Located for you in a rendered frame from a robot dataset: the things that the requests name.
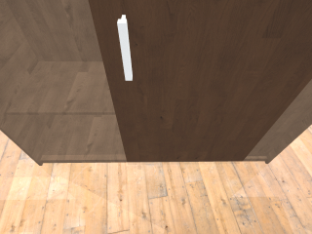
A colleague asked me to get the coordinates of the handle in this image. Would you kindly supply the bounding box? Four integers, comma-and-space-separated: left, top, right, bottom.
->
117, 15, 133, 81

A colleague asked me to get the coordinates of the wardrobe door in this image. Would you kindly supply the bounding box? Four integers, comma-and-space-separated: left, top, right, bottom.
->
88, 0, 312, 162
248, 79, 312, 156

